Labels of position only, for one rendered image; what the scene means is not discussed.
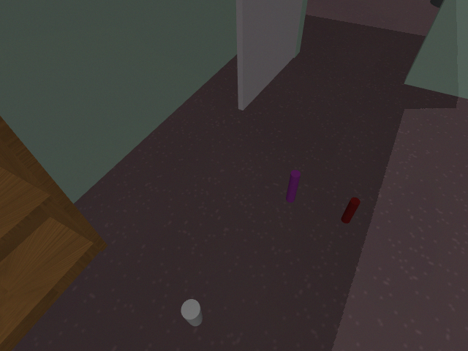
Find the bookshelf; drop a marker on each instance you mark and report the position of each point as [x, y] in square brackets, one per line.
[45, 242]

